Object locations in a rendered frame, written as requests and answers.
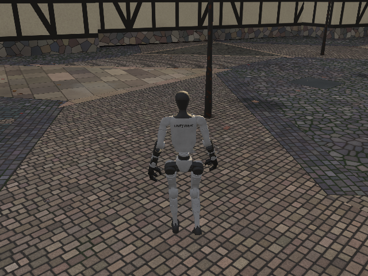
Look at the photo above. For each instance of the right robot upper arm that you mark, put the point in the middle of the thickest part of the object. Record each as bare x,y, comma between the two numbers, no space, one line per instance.
204,130

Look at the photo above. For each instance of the robot right hand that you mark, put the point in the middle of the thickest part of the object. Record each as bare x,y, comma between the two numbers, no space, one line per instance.
209,162

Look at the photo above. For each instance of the robot head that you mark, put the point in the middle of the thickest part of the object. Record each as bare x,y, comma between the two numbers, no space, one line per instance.
182,99

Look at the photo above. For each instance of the robot right forearm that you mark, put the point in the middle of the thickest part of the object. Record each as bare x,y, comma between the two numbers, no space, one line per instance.
211,151

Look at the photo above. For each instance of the left robot upper arm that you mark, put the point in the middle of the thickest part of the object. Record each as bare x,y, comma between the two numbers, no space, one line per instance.
162,131

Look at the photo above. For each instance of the robot left hand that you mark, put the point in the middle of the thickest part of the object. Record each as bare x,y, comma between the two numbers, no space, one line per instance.
151,173

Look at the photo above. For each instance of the robot left shin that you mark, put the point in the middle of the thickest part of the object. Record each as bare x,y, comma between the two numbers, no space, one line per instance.
173,207

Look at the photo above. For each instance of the robot left forearm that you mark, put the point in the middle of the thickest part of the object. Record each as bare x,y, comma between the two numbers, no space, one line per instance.
155,156

